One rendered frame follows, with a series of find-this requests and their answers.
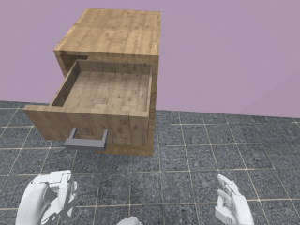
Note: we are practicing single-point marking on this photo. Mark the drawer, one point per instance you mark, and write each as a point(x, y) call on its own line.
point(98, 95)

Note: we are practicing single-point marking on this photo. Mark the cabinet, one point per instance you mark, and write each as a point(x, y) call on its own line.
point(118, 35)

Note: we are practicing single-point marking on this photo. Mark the handle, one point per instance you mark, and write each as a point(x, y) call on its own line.
point(86, 144)

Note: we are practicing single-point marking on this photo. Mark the right robot hand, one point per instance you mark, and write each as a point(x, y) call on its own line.
point(236, 210)

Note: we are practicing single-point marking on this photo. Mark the left robot hand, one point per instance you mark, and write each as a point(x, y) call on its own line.
point(56, 190)

